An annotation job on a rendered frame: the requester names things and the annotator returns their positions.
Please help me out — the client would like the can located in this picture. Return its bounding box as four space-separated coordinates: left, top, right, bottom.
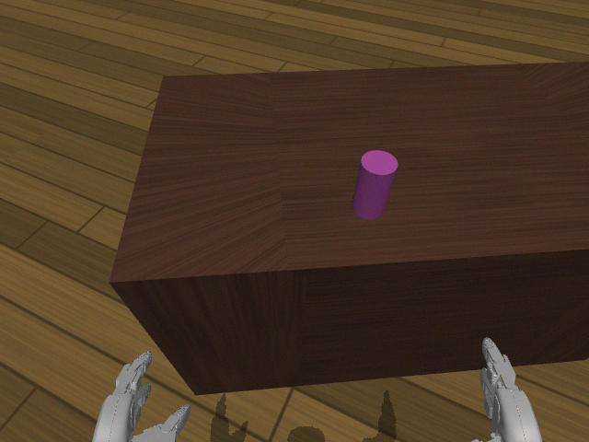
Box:
352 150 398 219

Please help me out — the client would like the left robot hand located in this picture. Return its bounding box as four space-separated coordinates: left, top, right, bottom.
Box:
92 351 191 442

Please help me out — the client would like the right robot hand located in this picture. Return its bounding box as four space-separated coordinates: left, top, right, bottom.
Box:
470 338 542 442

